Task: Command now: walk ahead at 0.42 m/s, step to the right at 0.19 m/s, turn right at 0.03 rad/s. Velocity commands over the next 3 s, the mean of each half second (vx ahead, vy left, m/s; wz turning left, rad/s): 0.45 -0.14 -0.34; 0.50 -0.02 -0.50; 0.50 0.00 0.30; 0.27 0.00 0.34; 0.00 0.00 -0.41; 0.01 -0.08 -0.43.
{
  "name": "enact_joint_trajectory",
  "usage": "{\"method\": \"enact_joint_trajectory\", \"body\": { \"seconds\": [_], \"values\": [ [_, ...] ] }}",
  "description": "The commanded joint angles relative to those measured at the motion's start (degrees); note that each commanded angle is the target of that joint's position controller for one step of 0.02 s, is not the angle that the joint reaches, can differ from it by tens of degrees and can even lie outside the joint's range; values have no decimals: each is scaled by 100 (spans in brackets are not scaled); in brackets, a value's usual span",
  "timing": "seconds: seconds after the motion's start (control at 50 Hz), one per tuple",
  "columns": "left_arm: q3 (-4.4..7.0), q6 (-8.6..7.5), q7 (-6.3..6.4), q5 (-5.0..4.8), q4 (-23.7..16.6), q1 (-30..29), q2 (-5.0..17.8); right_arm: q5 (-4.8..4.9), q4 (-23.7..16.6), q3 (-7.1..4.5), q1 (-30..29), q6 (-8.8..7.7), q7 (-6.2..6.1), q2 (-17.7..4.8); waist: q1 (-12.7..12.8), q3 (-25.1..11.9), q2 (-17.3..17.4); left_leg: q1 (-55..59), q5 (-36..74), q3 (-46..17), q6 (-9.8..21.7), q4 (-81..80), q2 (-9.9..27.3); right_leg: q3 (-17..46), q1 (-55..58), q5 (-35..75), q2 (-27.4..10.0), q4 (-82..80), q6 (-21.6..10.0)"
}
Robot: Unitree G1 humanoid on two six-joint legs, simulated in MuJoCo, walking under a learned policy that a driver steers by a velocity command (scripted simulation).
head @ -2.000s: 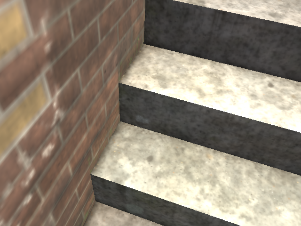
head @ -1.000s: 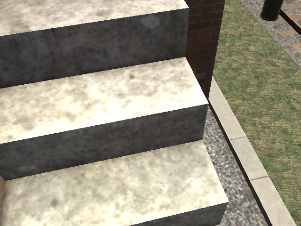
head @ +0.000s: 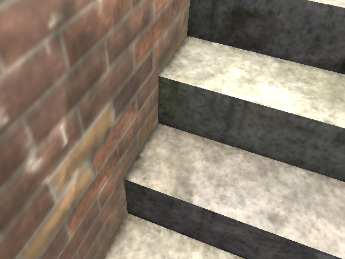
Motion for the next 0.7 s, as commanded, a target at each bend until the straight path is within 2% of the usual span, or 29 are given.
{"method": "enact_joint_trajectory", "body": {
  "seconds": [0.02, 0.04, 0.08, 0.1, 0.16, 0.2, 0.22, 0.24, 0.26, 0.28, 0.3, 0.32, 0.34, 0.36, 0.38, 0.4, 0.42, 0.44, 0.46, 0.48, 0.5, 0.52, 0.56, 0.58, 0.6, 0.62, 0.64, 0.68, 0.7],
  "values": [
    [-325, -197, -60, -117, 448, -197, -741, -45, -951, 565, 362, -8, 187, 1099, -1032, 650, -12, -2104, -1050, -364, -124, 2615, 147, 3578, -135, -1463, -1334, -3716, -630],
    [-281, -251, -94, -179, 442, -205, -571, 20, -1014, 619, 333, -22, 164, 1083, -1142, 752, 118, -2383, -952, -211, -201, 2626, 284, 3109, -184, -885, -1278, -3680, -569],
    [-149, -412, -135, -72, 210, -806, -88, 86, -1110, 595, -65, 24, -17, 688, -1346, 889, 568, -1922, 22, 193, -399, 1478, 437, 2060, -942, 3, -960, -3776, -367],
    [-108, -483, -144, -77, 200, -723, 96, 30, -1151, 597, -396, 98, -151, 651, -1214, 870, 385, -2015, 258, 644, -567, 1625, 574, 1941, -825, 425, -1010, -3830, -546],
    [-75, -510, -171, -157, 562, 640, 296, -106, -1353, 748, -1117, 54, -338, 1061, -509, 695, -7, -3505, -30, 1100, -799, 2431, 922, 2569, 986, 1177, -1202, -3638, -934],
    [-14, -330, -74, -81, 648, 1770, 323, -29, -1608, 857, -1924, -187, -323, 1239, 182, 591, -222, -5428, -842, 940, -936, 3027, 1159, 3293, 3142, 1337, -1425, -3503, -872],
    [-8, -277, 15, -129, 666, 1907, 279, 27, -1713, 910, -2122, -297, -235, 1249, 259, 453, -326, -5815, -1061, 919, -1028, 2631, 1226, 3385, 3785, 1636, -1448, -3401, -773],
    [61, -219, 141, -201, 624, 2086, 296, -78, -1997, 999, -2715, -341, -106, 1321, 374, 477, -249, -5667, -830, 987, -1128, 1346, 1392, 3443, 3617, 1753, -1373, -3694, -674],
    [82, -154, 212, -232, 663, 2135, 288, -92, -2234, 1022, -3073, -325, -31, 1284, 349, 322, -233, -5107, -642, 1029, -1174, 605, 1439, 3498, 3198, 2109, -1398, -3999, -676],
    [134, -119, 264, -293, 606, 1762, 336, -100, -2331, 994, -2945, -321, -49, 1198, 89, 80, -566, -4308, -705, 1195, -1172, -38, 1447, 3319, 2924, 3020, -1422, -4217, -778],
    [153, 1, 301, -314, 537, 1093, 399, -149, -2278, 944, -2580, -230, -96, 1037, -290, -38, -610, -2242, -923, 2026, -1222, -1400, 1199, 2599, 1759, 4454, -1153, -4642, -777],
    [222, 31, 307, -429, 614, 1078, 552, -203, -2308, 823, -2250, -179, -240, 995, -621, -605, -1217, 217, -3213, 2041, -881, -2590, 819, 2194, 967, 6965, -979, -4722, -683],
    [266, -108, 202, -297, 659, 976, 666, -102, -1904, 354, -1081, -198, -393, 477, -1155, -1786, -1562, 1797, -2559, 2100, -709, -2998, 412, 2049, 1873, 11560, -977, -3554, -739],
    [433, -253, 45, -383, 494, 134, 1239, -193, -1317, 48, 797, -253, -361, -484, -1850, -2316, -2037, 2351, -1355, 1265, -637, -4699, 765, 2016, 2877, 12441, -1142, -2088, -484],
    [328, -408, -50, -309, 380, -70, 862, -439, -634, -231, 1961, -180, -317, -1286, -1796, -3400, -7, 4385, 1400, -528, -245, -5315, 1655, 1812, 2202, 9106, -1004, -253, -327],
    [163, -470, -253, -283, 442, 146, 60, -799, -424, -329, 2173, -29, -358, -1367, -1665, -3893, 2742, 5486, 4376, -4286, 1312, -7582, 3466, 2341, 188, 1599, 901, 3353, 484],
    [291, -526, -473, -254, 559, 146, 387, -609, -507, -282, 1879, 22, -458, -738, -1528, -3971, 1631, 5163, 1557, -5065, 1260, -8020, 3574, 2920, -412, 1524, 655, 5057, 713],
    [220, -432, -530, -314, 80, -460, 28, -176, -329, -251, 1364, 129, -560, -369, -1141, -2572, 1136, 4247, -789, -4392, 784, -8185, 3480, 2477, -1191, 2091, 575, 5968, 765],
    [99, -246, -592, -174, -65, -988, -234, 55, -134, -193, 1170, 196, -651, -46, -935, -1471, 127, 3510, -2543, -3634, 407, -8051, 3170, 2289, -1812, 2601, 395, 6233, 668],
    [54, -85, -621, -133, -187, -987, -329, 168, 105, -228, 1026, 268, -698, 21, -679, -797, -443, 2968, -2906, -3067, 146, -7948, 3165, 2432, -2134, 2776, 328, 6723, 569],
    [38, 79, -650, -227, -304, -949, -386, 212, 263, -146, 1074, 325, -692, 185, -419, -282, -491, 2354, -2429, -2082, -165, -7872, 3026, 2398, -2142, 2810, 150, 6903, 511],
    [-31, 94, -660, -300, -385, -668, -533, 145, 268, -60, 1018, 358, -674, 389, -218, -53, -328, 2139, -1793, -1169, -261, -7882, 2947, 2318, -2203, 2848, 109, 7053, 413],
    [-122, 3, -566, -432, -499, -313, -756, 153, 221, -47, 1144, 346, -538, 318, -156, 232, -200, 2254, -411, 332, -381, -8317, 2905, 2211, -2384, 2238, 72, 7265, 377],
    [-136, -53, -564, -537, -569, -318, -851, 253, 243, 7, 1022, 268, -371, 553, -33, 325, -29, 2017, -1095, 959, -422, -8238, 2563, 1961, -2625, 1977, -106, 6735, 320],
    [-183, -34, -448, -549, -665, -502, -886, 360, 404, 161, 1288, 233, -370, 832, -9, 591, 149, 1999, -1917, 1468, -496, -8505, 2160, 1538, -2851, 1998, -182, 5939, 241],
    [-215, -18, -370, -577, -718, -652, -896, 348, 384, 137, 1379, 227, -392, 657, -77, 843, 430, 1691, -1907, 1628, -403, -8769, 2206, 1427, -2808, 2133, -168, 5702, 358],
    [-163, 59, -301, -685, -635, -750, -874, 121, 427, 139, 1464, 240, -362, 467, -197, 765, 629, 1698, -1633, 1690, -224, -9086, 2374, 1039, -2557, 2204, -100, 6478, 460],
    [-155, 46, -246, -734, -898, -804, -873, 132, 339, 32, 1421, 184, -402, -4, -99, 914, 1195, 1819, -1507, 1931, -247, -9478, 2579, 1237, -2866, 2078, -362, 6642, 645],
    [-180, 32, -134, -726, -893, -833, -918, 87, 438, 23, 1726, 170, -446, 5, -246, 959, 1399, 2229, -1550, 1805, -206, -9515, 2677, 1251, -3406, 1865, -350, 6995, 698]
  ]
}}
Next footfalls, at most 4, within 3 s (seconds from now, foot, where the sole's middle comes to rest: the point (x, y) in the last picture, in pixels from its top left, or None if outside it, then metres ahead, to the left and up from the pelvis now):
0.36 left None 0.40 0.12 -0.50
0.82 right None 0.35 -0.28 -0.33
1.10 right None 0.19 -0.27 -0.50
1.22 left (251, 208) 0.53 -0.15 -0.33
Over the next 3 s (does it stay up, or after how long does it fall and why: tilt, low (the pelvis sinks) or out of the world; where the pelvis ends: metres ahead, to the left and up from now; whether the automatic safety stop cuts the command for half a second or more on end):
stays up -0.09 0.06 -0.15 its command is cut before an obstacle from the start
